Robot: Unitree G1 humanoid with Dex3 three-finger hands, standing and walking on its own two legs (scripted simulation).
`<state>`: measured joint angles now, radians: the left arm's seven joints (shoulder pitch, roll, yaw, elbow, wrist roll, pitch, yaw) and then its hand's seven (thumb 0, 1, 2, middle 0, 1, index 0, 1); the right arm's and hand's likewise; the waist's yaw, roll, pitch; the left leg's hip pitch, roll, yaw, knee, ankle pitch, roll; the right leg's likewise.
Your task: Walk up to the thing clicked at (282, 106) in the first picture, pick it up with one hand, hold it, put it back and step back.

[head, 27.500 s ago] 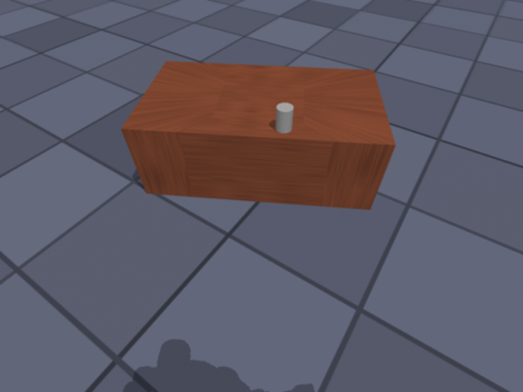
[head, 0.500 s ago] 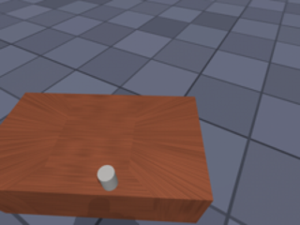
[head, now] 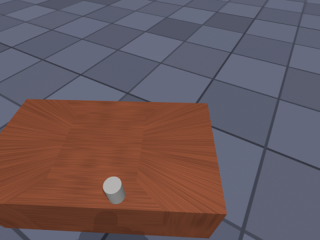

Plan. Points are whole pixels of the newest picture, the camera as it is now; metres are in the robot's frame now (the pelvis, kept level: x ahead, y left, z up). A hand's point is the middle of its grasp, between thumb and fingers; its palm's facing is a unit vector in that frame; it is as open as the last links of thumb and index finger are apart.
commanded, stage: stand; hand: left
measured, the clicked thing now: (114, 190) +0.39 +0.21 -0.31
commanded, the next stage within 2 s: step back in 0.10 s
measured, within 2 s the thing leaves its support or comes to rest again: neither
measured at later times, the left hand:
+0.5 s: hand out of the picture +0.09 +0.32 -0.19, palm faces -0.02 -0.94 -0.35, open 7.4 cm
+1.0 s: hand out of the picture -0.05 +0.32 -0.15, palm faces -0.05 -0.92 -0.40, open 7.4 cm
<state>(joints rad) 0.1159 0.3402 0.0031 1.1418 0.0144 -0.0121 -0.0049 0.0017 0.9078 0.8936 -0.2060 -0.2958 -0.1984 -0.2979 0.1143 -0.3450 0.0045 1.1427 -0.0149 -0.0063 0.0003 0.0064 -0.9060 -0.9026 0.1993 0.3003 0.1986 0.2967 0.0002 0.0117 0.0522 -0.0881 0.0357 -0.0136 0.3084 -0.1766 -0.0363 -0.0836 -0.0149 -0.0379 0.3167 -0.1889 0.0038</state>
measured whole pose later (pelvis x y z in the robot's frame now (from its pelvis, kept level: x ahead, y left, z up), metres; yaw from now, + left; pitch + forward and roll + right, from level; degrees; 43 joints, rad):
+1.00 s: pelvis -0.16 +0.06 -0.02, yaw -3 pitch -2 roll +2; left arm 0.16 0.35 0.07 0.87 0.03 0.04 0.00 0.00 0.91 0.89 -0.21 -0.30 -0.20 -0.30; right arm 0.11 -0.38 -0.05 0.90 0.00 0.05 -0.01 0.01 -0.91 -0.90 0.20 0.30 0.20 0.30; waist 0.02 0.00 0.16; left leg -0.43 -0.11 -0.09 1.05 -0.51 0.00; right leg -0.27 0.01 0.05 0.59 -0.28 -0.03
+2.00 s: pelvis -0.46 +0.06 -0.03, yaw +0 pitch -3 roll +3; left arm 0.08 0.41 0.09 0.74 0.03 0.07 0.01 0.00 0.91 0.89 -0.21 -0.30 -0.20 -0.30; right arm 0.19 -0.34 -0.04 0.89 -0.03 0.02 -0.02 0.01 -0.91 -0.90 0.20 0.30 0.20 0.30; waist 0.02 -0.10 0.21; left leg -0.24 -0.07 0.01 0.64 -0.34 0.01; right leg -0.43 -0.05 0.04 0.77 -0.32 -0.02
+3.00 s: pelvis -0.66 -0.03 -0.02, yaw +2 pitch -3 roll +0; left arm 0.25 0.36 0.07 0.98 0.05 -0.04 -0.01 0.00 0.91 0.89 -0.21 -0.30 -0.20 -0.30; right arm 0.21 -0.38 -0.06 0.98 -0.04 0.03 0.02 0.01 -0.90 -0.90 0.20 0.30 0.20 0.30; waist 0.03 0.04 0.05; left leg -0.34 -0.02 -0.10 0.85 -0.48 0.01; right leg -0.24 0.01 -0.06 0.59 -0.31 -0.05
